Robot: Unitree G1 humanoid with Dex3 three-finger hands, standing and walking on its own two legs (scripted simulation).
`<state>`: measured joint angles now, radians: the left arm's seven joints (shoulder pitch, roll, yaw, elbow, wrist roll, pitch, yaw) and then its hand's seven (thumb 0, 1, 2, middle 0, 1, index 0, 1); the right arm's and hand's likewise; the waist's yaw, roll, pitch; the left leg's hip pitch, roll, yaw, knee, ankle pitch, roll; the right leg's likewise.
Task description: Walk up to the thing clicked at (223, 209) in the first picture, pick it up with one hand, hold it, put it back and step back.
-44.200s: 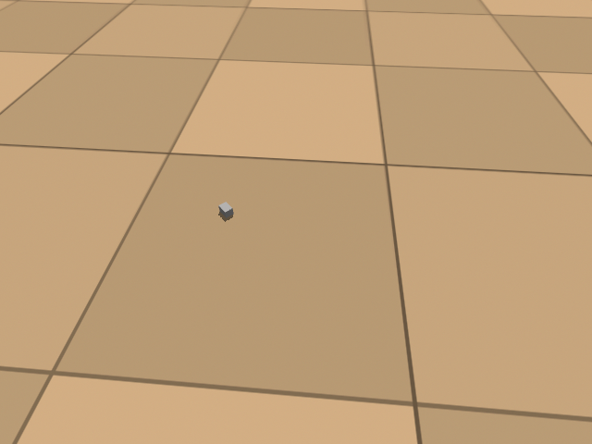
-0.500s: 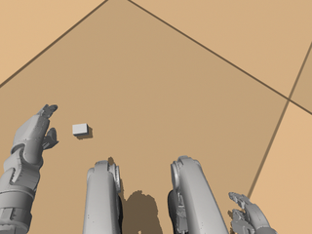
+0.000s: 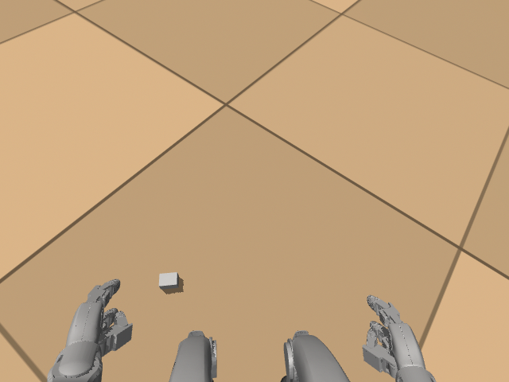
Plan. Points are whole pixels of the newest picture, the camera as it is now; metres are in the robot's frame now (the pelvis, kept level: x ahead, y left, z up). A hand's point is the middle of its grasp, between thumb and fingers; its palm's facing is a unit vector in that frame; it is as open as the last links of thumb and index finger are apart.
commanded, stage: home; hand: left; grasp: from above
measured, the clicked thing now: (169, 280) +0.48 +0.24 -0.62
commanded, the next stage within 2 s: none
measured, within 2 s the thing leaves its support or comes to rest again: neither
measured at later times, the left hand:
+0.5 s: hand (102, 361) +0.19 +0.19 +0.03, palm faces +0.08 -0.98 -0.20, open 7.4 cm
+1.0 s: hand (111, 361) +0.19 +0.18 +0.03, palm faces +0.07 -0.98 -0.20, open 7.4 cm
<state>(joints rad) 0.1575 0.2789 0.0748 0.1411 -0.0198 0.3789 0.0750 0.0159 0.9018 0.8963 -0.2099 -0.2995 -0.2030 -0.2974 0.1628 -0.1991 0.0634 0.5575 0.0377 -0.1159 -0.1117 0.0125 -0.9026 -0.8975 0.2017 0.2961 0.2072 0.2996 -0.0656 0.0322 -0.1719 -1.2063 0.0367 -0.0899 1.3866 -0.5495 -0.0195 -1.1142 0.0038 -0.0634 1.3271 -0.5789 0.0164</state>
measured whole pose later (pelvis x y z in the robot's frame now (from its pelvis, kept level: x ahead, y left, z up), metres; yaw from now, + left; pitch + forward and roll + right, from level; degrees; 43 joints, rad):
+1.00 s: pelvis +0.03 +0.00 +0.08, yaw +2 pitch +9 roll -3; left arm 0.50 0.22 0.03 -0.12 -0.05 0.45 0.02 0.02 0.91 0.90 -0.20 -0.30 -0.20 -0.30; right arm 0.30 -0.22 0.04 0.55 0.01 -0.25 -0.19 0.02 -0.90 -0.90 0.20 0.30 0.21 0.30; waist -0.04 0.05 -0.15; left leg -0.71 0.03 -0.07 1.01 -0.46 -0.02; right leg -0.63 0.00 -0.05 0.95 -0.49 0.01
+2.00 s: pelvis +0.03 +0.00 +0.08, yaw +2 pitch +10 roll -3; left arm 0.50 0.23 0.03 -0.13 -0.05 0.46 0.02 0.02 0.91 0.90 -0.20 -0.30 -0.20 -0.30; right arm 0.29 -0.22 0.04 0.53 0.01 -0.24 -0.19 0.02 -0.90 -0.90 0.20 0.30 0.21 0.30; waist -0.04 0.05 -0.16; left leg -0.71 0.03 -0.06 1.01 -0.47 -0.01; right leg -0.63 0.00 -0.05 0.95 -0.49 0.02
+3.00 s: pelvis +0.03 +0.00 +0.13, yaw +3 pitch -3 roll +0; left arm 0.22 0.28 0.05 1.02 0.03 0.02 0.03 0.01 0.91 0.90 -0.21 -0.30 -0.20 -0.30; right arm 0.16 -0.29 -0.03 1.03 -0.03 0.00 -0.02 0.01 -0.90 -0.90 0.20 0.30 0.21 0.30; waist 0.02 0.02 0.07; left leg -0.24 -0.01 -0.05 0.54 -0.25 0.00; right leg -0.17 -0.05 -0.05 0.52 -0.30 0.03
